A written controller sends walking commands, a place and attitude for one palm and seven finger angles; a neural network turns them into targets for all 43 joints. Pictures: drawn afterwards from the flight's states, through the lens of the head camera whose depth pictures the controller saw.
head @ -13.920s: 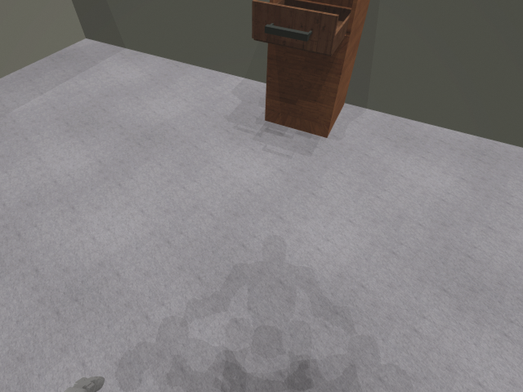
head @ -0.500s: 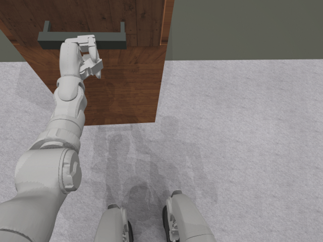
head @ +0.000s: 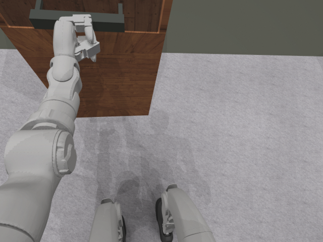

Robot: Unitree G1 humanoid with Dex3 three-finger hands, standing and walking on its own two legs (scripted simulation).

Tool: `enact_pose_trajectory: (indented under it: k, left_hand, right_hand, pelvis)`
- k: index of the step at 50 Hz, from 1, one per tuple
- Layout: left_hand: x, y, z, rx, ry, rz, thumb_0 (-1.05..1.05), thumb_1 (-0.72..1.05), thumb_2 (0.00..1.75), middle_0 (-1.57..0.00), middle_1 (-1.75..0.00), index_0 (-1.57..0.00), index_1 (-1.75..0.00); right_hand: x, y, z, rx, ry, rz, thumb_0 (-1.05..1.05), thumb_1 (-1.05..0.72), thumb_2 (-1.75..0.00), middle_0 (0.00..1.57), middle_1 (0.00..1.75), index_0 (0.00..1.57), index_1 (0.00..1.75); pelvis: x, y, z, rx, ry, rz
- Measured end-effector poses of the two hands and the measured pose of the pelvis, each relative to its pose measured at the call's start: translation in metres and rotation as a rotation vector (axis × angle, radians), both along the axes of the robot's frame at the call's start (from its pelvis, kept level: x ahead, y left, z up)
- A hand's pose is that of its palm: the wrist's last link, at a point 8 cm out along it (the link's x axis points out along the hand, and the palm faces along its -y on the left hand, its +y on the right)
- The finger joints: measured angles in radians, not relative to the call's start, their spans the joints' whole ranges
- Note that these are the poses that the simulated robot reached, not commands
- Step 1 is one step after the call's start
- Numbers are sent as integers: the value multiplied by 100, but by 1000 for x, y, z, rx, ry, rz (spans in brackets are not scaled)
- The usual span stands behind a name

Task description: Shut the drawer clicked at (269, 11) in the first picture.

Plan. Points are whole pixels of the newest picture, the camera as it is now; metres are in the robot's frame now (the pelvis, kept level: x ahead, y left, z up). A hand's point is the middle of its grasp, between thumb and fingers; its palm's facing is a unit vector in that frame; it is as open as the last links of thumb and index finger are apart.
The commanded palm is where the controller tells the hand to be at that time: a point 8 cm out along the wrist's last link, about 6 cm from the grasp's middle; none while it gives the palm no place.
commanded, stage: pull the fist back off the drawer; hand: left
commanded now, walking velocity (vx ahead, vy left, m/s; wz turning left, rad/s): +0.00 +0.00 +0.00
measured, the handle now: (80, 13) +0.65 +0.09 +0.07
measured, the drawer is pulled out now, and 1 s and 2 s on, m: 0.00 0.00 0.00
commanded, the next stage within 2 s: draw the hand back to the body in 0.58 s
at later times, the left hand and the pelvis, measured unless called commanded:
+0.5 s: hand (97, 50) +0.54 +0.06 +0.06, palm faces -0.08 -1.00 -0.05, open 3.3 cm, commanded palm +0.51 +0.12 +0.07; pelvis +0.03 +0.00 +0.02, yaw -2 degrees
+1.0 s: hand (71, 69) +0.45 +0.10 +0.12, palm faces -0.06 -1.00 -0.06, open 3.3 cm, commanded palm +0.41 +0.16 +0.13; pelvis +0.05 -0.02 +0.07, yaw +0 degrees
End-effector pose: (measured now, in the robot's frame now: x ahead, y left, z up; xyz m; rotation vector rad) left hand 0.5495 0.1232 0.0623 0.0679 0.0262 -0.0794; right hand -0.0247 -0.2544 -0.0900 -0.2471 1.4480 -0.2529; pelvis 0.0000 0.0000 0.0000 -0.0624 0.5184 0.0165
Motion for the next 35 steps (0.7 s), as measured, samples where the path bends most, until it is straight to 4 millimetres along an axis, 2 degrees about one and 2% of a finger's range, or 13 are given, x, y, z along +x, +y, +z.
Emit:
enact_pose_trajectory:
  k: [10, 18, 23, 30, 35]
  left_hand:
    - [-3, -4, 3, -12, 0, 1, 6, 81, 98, -140, -160, -139, -160]
    - [-6, -9, 5, -19, -11, -4, 4, 87, 92, -140, -160, -139, -160]
    - [-16, -5, 4, -22, -18, 1, 3, 89, 91, -140, -160, -139, -160]
    - [-41, -1, 1, -19, -6, 5, 2, 89, 90, -140, -160, -139, -160]
    - [-43, -2, 5, -27, -32, 8, 2, 89, 90, -140, -160, -140, -160]
  right_hand:
    - [-9, 4, -1, 27, 3, -17, 1, -91, -90, 20, 30, 20, 30]
    - [3, 9, -1, 65, 0, -44, 1, -91, -90, 20, 30, 20, 30]
    - [23, 8, 0, 86, -26, -49, 1, -91, -90, 20, 30, 20, 30]
    - [67, 0, 5, 93, -94, -11, 1, -91, -90, 20, 30, 20, 30]
    - [96, -11, 6, 64, -150, 29, 1, -91, -90, 20, 30, 20, 30]
  pelvis:
    - [-1, 1, 1, 5, -8, -15]
    - [9, 1, 8, 17, -20, -34]
    - [20, -1, 15, 28, -31, -46]
    - [34, -5, 25, 36, -61, -37]
    - [37, -8, 25, 37, -67, -24]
